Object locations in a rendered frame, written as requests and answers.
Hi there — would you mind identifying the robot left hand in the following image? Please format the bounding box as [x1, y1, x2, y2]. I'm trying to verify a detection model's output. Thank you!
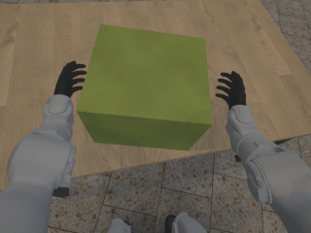
[53, 60, 86, 98]

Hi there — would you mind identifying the robot right hand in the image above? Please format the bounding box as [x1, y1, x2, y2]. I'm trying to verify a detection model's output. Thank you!
[215, 71, 247, 110]

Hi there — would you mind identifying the right robot forearm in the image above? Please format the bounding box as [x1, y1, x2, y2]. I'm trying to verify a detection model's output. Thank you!
[225, 105, 311, 178]

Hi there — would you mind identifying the robot right shin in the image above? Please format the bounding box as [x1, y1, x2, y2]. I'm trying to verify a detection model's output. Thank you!
[171, 212, 189, 233]

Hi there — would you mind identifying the left robot forearm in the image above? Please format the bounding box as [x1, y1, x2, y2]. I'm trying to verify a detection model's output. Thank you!
[7, 94, 74, 180]

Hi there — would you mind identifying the carton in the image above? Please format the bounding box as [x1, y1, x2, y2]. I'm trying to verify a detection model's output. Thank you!
[76, 24, 213, 151]

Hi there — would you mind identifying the table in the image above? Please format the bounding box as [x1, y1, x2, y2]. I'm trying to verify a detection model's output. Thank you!
[0, 0, 311, 198]

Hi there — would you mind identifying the robot left upper arm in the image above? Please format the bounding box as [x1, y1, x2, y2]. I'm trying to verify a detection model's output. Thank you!
[0, 133, 77, 233]

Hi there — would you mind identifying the robot right upper arm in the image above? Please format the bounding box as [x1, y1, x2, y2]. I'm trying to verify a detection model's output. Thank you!
[245, 150, 311, 233]

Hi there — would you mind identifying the left robot thigh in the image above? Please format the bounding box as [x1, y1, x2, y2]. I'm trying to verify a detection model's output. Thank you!
[107, 223, 131, 233]

